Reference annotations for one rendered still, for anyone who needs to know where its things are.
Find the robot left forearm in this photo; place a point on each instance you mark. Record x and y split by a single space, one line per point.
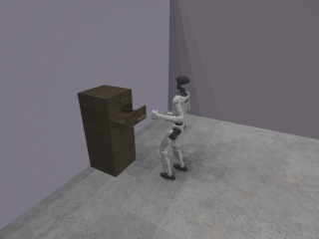
170 118

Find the right robot upper arm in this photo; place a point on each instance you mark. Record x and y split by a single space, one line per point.
188 105

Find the cabinet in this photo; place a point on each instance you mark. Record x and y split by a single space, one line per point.
110 150

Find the robot torso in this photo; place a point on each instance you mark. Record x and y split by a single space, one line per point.
184 103

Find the left robot upper arm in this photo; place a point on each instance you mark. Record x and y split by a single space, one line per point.
177 104

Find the robot right shin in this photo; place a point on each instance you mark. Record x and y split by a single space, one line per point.
177 154

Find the left robot hand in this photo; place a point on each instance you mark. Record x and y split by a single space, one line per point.
155 114

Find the drawer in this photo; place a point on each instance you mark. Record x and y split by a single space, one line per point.
124 118

